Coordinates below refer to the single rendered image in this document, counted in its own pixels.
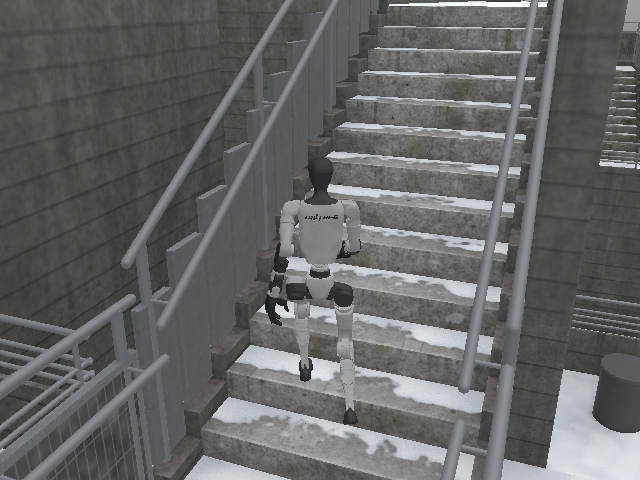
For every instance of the robot left hand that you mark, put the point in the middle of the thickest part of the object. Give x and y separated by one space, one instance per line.
270 304

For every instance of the left robot forearm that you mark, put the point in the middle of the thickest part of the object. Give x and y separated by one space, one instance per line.
278 274

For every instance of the robot right hand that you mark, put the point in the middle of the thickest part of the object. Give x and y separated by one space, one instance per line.
342 255

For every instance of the right robot upper arm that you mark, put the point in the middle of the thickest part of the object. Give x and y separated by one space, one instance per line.
352 212

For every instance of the robot right thigh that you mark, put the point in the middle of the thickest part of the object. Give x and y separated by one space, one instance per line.
344 305

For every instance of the robot torso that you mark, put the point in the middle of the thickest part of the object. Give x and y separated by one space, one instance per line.
320 238

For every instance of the right robot forearm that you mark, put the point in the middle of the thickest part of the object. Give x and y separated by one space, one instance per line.
350 253

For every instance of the left robot upper arm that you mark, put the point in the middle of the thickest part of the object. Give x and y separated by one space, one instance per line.
288 212

